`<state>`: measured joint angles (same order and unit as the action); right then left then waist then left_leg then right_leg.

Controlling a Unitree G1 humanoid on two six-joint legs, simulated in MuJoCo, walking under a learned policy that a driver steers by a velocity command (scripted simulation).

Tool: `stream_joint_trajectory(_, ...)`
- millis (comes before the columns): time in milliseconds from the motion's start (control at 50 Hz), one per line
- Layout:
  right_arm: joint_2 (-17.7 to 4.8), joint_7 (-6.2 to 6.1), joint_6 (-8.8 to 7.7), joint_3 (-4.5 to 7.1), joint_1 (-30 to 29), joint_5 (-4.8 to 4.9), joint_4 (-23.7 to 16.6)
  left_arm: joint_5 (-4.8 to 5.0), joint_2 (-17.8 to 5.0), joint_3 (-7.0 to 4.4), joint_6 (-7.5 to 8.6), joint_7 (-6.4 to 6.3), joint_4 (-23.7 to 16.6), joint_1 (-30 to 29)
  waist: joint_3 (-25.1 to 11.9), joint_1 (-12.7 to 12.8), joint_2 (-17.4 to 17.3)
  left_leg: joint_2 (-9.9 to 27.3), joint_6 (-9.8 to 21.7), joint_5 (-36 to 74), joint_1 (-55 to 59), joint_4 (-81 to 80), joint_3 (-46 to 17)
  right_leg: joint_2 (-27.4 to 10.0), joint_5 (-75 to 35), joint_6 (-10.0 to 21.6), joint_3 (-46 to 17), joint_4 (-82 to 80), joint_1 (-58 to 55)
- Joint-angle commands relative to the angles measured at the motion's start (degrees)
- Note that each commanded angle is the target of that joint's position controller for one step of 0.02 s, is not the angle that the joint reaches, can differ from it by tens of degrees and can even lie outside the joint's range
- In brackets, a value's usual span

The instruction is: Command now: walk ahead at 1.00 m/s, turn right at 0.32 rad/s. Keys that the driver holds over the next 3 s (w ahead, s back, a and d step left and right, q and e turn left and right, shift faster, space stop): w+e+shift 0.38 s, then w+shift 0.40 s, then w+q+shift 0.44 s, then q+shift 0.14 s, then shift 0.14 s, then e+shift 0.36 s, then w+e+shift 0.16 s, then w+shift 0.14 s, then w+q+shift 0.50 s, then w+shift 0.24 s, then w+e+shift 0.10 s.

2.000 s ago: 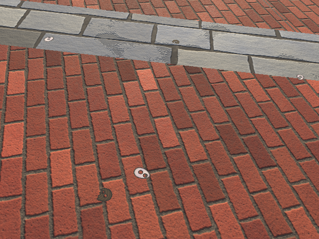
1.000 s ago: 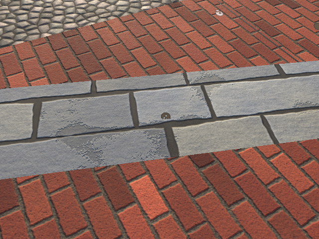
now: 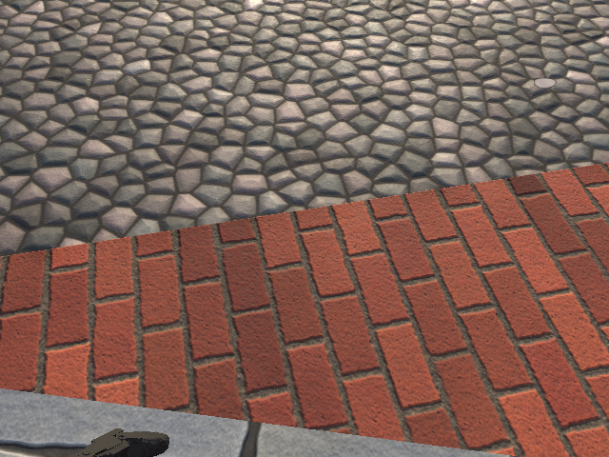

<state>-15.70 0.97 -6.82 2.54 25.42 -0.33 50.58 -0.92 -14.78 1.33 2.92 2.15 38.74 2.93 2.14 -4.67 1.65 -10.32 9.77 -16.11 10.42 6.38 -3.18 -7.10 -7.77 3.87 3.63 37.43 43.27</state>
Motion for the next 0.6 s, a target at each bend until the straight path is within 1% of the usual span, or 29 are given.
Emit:
stream_joint_trajectory(20,-8.23,-1.29,-0.79,1.41,4.99,-0.82,0.28,0.44,-4.24,-1.17,1.38,0.30,-3.61,-7.34,2.48,-0.86,-4.47,14.82,-6.18,59.83,-3.81,-0.99,4.09,7.23,-2.86,3.11,5.22,-5.71,-10.68)
stream_joint_trajectory(40,-9.38,-2.15,-0.49,1.53,4.26,-1.27,0.18,0.31,-5.64,-1.67,1.45,0.43,-2.85,-5.72,0.30,0.78,-6.21,15.92,-7.07,68.63,-0.45,1.80,5.15,9.60,-0.71,3.60,5.89,-6.14,-12.73)
stream_joint_trajectory(60,-10.73,-3.09,0.00,1.78,3.17,-1.96,0.06,0.24,-7.27,-2.29,1.29,0.48,-1.58,-1.86,-2.37,3.63,-7.96,17.35,-8.06,78.59,2.33,7.13,6.01,12.00,2.27,4.11,6.25,-6.02,-15.91)
stream_joint_trajectory(80,-11.84,-3.82,0.78,2.11,0.99,-2.89,-0.54,0.34,-9.26,-3.17,0.99,0.33,1.08,6.21,-6.33,8.12,-8.90,18.35,-8.86,85.83,3.06,16.75,7.01,14.28,5.61,4.69,6.51,-5.06,-22.44)
stream_joint_trajectory(100,-12.66,-4.31,1.57,2.45,-2.56,-3.67,-1.62,0.64,-11.23,-4.22,0.59,-0.04,5.14,18.21,-10.58,13.74,-9.63,18.90,-9.38,88.38,0.27,30.42,7.93,14.99,8.57,5.61,5.82,-4.01,-32.18)
stream_joint_trajectory(120,-14.14,-4.56,2.21,2.95,-9.16,-3.47,-3.27,0.58,-12.90,-5.62,0.29,-0.72,9.37,32.96,-13.06,22.68,-7.64,16.84,-9.77,80.62,-10.02,53.53,9.59,11.58,10.62,9.19,1.05,-7.77,-45.25)
stream_joint_trajectory(140,-7.17,-3.60,1.10,1.14,-13.14,-3.72,-5.40,0.38,-14.35,-6.35,-0.46,-1.41,11.91,37.83,-12.50,21.46,2.69,8.75,-8.40,19.32,-30.61,76.73,8.05,4.45,15.40,11.28,-9.26,-0.54,-57.47)
stream_joint_trajectory(160,-2.66,-1.93,-0.01,-0.32,-5.55,-0.28,-10.11,-0.88,-18.22,-7.41,-0.86,-1.53,10.62,29.50,-17.79,9.85,19.50,1.78,-12.09,-14.47,-58.48,93.07,0.08,-8.52,25.38,25.57,-47.45,-12.05,-72.69)
stream_joint_trajectory(180,-5.65,-1.89,-1.19,-1.37,-9.19,-1.53,-10.53,-0.27,-13.60,-7.43,-1.04,-1.39,7.74,24.19,-15.27,12.06,3.97,7.38,-9.57,-6.37,-61.92,87.83,-5.74,-9.17,34.58,24.01,-51.69,-21.36,-67.49)
stream_joint_trajectory(200,-7.34,-1.27,-1.82,-1.30,-13.13,-1.85,-11.15,0.13,-10.49,-6.80,-1.00,-1.55,8.15,22.75,-8.18,10.08,-3.88,10.24,-9.17,-1.66,-59.56,81.78,-5.83,-7.53,35.60,21.24,-45.55,-23.79,-56.45)
stream_joint_trajectory(220,-6.95,-1.02,-1.83,-1.61,-13.81,-2.54,-11.42,-0.03,-8.54,-6.35,-0.81,-1.55,8.52,21.10,-3.34,6.80,-8.93,12.09,-8.88,-0.27,-55.30,75.70,-4.04,-4.68,30.45,18.45,-40.05,-25.60,-45.84)
stream_joint_trajectory(240,-6.27,-0.73,-0.75,-1.98,-14.52,-3.79,-12.36,0.21,-8.54,-6.06,-0.21,-1.99,8.80,20.81,-0.34,4.69,-9.06,13.15,-9.86,-1.52,-52.62,72.97,-3.74,-1.84,26.12,17.15,-35.94,-26.02,-38.11)
stream_joint_trajectory(260,-5.19,-0.34,0.76,-2.58,-13.84,-4.57,-12.93,0.38,-8.24,-5.69,0.39,-2.18,9.22,20.24,1.87,2.47,-7.92,14.41,-10.73,-2.07,-50.49,69.30,-2.64,0.85,25.04,16.34,-32.30,-27.35,-31.54)
stream_joint_trajectory(280,-4.54,-0.16,1.94,-3.07,-14.80,-4.68,-14.11,0.68,-8.85,-5.75,1.09,-1.90,9.13,20.08,3.34,1.67,-5.93,15.29,-11.41,-3.08,-48.45,64.12,-1.16,2.95,24.10,15.98,-29.53,-28.50,-25.83)
stream_joint_trajectory(300,-4.24,0.07,2.51,-3.55,-18.02,-4.54,-15.94,0.82,-10.06,-6.11,1.68,-1.71,8.71,19.70,4.95,1.93,-4.50,15.77,-12.11,-1.37,-46.59,58.07,0.86,4.62,21.53,15.93,-27.17,-30.19,-20.90)
stream_joint_trajectory(320,-4.18,0.40,2.55,-3.91,-21.77,-4.00,-17.66,0.74,-10.61,-6.45,2.00,-1.74,8.30,19.63,6.09,2.76,-3.50,15.82,-12.87,3.04,-44.24,51.56,2.43,5.88,18.14,15.59,-25.79,-31.43,-17.30)
stream_joint_trajectory(340,-3.57,0.74,2.43,-4.34,-25.14,-3.21,-18.83,0.83,-10.53,-6.68,2.16,-1.70,8.08,19.92,6.49,3.96,-2.45,15.56,-13.33,9.02,-40.72,44.89,3.43,7.42,14.81,14.17,-24.15,-31.89,-14.95)
stream_joint_trajectory(360,-2.60,0.96,2.33,-4.75,-27.57,-2.52,-19.60,1.21,-10.82,-7.02,2.25,-1.52,8.15,20.73,6.04,5.49,-1.34,14.83,-13.28,15.23,-37.16,38.54,4.13,8.52,10.27,12.39,-22.89,-31.58,-14.69)
stream_joint_trajectory(400,-2.08,0.97,2.11,-4.82,-29.18,-1.71,-19.81,2.11,-11.56,-7.54,2.33,-1.11,8.79,23.76,3.11,8.31,0.00,12.89,-12.19,24.69,-33.07,31.73,5.21,7.68,-0.19,10.07,-22.62,-30.75,-20.56)
stream_joint_trajectory(420,-2.54,0.85,2.01,-4.66,-30.20,-1.70,-19.95,2.26,-11.44,-7.57,2.33,-1.15,9.29,25.58,2.29,9.77,0.50,12.43,-11.43,25.98,-33.75,29.27,5.51,6.81,-4.38,9.41,-22.46,-29.88,-26.01)
stream_joint_trajectory(440,-2.80,0.73,1.82,-4.56,-31.37,-1.84,-20.24,2.03,-11.15,-7.51,2.26,-1.38,9.85,26.99,1.80,10.83,0.68,12.08,-10.60,25.73,-34.77,26.36,5.47,5.95,-7.91,8.74,-22.17,-28.44,-31.57)
stream_joint_trajectory(460,-3.12,0.48,1.61,-4.31,-31.63,-1.95,-20.26,1.73,-10.81,-7.38,2.23,-1.79,10.39,27.77,1.01,11.12,1.29,11.39,-9.75,24.60,-34.53,23.70,5.51,4.94,-13.88,7.95,-22.13,-25.79,-36.53)
stream_joint_trajectory(480,-4.49,0.08,1.44,-3.63,-29.63,-2.26,-19.68,1.35,-11.50,-7.40,2.25,-2.19,10.82,28.19,-1.29,10.19,1.47,9.72,-8.78,21.40,-32.64,22.06,5.98,4.43,-23.34,6.97,-21.49,-21.06,-41.58)
stream_joint_trajectory(500,-6.63,-0.44,1.11,-2.53,-24.14,-2.20,-18.18,0.68,-13.24,-7.66,2.25,-2.42,10.93,27.97,-5.56,7.45,2.32,8.02,-7.60,16.31,-27.24,21.76,5.78,3.46,-31.28,5.80,-21.27,-12.95,-44.95)
stream_joint_trajectory(520,-8.60,-1.09,0.82,-1.36,-14.83,-1.79,-15.60,0.22,-15.20,-8.04,2.31,-2.46,10.55,25.75,-10.60,1.99,2.98,8.48,-6.62,13.60,-17.65,21.10,5.27,3.83,-31.87,4.70,-19.99,-1.90,-43.95)
stream_joint_trajectory(540,-11.56,-2.22,0.76,0.11,-3.27,-2.10,-12.77,-0.24,-13.82,-7.77,2.66,-2.45,9.53,22.39,-15.42,-4.26,2.58,13.74,-5.32,7.31,-3.65,24.63,1.21,5.47,-22.61,4.07,-18.70,12.51,-34.39)
stream_joint_trajectory(560,-16.72,-2.74,0.74,1.90,3.77,-4.55,-11.68,1.38,-4.42,-5.64,3.08,-2.50,7.26,28.20,-25.62,-1.43,-12.55,32.10,1.15,-5.93,14.47,24.52,-24.89,10.96,12.93,2.20,-13.17,35.96,-17.48)
stream_joint_trajectory(580,-16.86,-1.68,1.59,2.73,3.26,-3.18,-10.37,1.95,-4.85,-4.59,2.79,-2.31,6.65,29.38,-30.09,-1.00,-19.29,36.56,5.85,-12.72,17.83,14.03,-46.87,13.91,33.20,1.55,-11.14,46.60,-6.04)
stream_joint_trajectory(600,-11.54,-1.32,1.72,2.07,-2.15,-2.66,-10.90,0.74,-7.40,-4.96,2.37,-2.77,6.10,21.43,-18.07,-0.97,-10.49,32.55,4.44,-16.29,10.15,12.43,-39.15,9.29,28.39,2.51,-10.83,46.70,0.95)
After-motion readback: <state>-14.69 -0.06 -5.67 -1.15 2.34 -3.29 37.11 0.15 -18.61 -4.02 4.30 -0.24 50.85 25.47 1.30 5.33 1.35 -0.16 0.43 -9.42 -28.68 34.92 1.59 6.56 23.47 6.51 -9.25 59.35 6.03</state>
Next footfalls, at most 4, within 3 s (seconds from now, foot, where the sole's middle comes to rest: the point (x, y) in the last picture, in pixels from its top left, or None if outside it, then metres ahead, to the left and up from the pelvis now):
0.12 right None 0.33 -0.08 -0.77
0.54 left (286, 325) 0.79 -0.01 -0.77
0.96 right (416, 229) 1.07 -0.39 -0.77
1.42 left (358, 158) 1.51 -0.30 -0.90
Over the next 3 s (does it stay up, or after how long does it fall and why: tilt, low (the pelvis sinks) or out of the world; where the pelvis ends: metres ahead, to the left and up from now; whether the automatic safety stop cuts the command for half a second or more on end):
stays up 2.07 -0.44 -0.16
